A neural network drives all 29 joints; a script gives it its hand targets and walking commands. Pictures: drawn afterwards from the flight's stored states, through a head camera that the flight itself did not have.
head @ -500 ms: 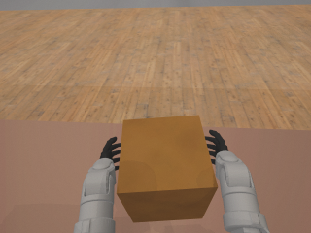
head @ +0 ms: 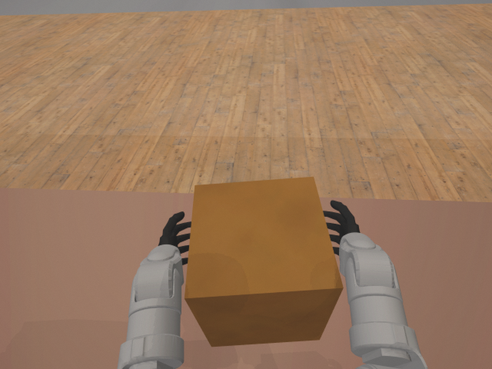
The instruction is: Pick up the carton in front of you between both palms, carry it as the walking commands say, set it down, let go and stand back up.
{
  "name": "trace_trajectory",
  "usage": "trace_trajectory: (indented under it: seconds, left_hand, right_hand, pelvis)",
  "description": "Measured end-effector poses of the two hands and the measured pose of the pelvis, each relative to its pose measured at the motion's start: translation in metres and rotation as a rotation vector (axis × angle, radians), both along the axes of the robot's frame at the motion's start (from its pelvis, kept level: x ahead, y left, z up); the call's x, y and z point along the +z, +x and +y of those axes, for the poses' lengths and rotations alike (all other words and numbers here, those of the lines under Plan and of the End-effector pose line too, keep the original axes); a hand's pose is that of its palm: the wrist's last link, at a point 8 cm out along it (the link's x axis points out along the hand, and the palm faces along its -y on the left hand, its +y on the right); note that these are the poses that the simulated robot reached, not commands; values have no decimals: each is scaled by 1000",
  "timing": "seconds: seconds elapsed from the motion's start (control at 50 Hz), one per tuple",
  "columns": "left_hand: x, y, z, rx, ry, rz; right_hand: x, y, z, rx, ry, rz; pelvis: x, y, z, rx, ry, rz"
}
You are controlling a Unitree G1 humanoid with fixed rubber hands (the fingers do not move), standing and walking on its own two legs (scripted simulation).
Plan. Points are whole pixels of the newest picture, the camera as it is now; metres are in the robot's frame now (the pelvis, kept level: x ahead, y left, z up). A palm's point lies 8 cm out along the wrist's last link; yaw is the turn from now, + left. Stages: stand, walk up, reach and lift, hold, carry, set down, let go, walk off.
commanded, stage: hold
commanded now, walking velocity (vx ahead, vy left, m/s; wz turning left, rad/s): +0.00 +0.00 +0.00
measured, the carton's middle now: (260, 266) +0.30 +0.00 -0.01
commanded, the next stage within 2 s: carry in 0.22 s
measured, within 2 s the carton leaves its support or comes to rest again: neither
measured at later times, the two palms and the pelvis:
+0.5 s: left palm (165, 224) +0.34 +0.16 +0.07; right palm (334, 209) +0.35 -0.14 +0.07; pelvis +0.05 +0.01 -0.02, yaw +0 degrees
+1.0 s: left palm (189, 137) +0.58 +0.14 +0.08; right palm (319, 131) +0.57 -0.16 +0.09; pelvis +0.31 +0.01 +0.00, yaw +0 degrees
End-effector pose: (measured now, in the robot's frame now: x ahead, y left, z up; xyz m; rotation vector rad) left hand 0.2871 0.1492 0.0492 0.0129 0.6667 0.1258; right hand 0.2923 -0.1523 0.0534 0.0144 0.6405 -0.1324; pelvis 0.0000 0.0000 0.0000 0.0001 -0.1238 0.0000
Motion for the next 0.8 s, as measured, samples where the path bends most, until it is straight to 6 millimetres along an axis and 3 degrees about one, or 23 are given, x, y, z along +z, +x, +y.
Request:
trace_trajectory:
  seconds: [0.24,0.4,0.52,0.62,0.72,0.8]
  left_hand:
    - [1,3,0,-3,5,-1]
    - [11,26,3,19,-5,-49]
    - [19,59,13,27,0,-30]
    - [20,93,6,47,-32,14]
    - [20,123,17,95,-51,35]
    - [19,163,26,92,-64,30]
  right_hand:
    - [-2,2,0,-3,7,-1]
    - [11,29,4,12,-3,-50]
    - [19,64,14,9,7,-30]
    - [16,95,8,-5,7,14]
    - [20,137,19,-4,51,37]
    - [20,174,28,0,30,30]
  pelvis:
    - [-2,1,1,-3,2,26]
    - [-10,22,4,16,1,131]
    - [-17,61,7,-11,11,185]
    - [-17,103,1,27,-20,214]
    - [-12,150,7,44,19,235]
    - [-16,191,17,-12,30,228]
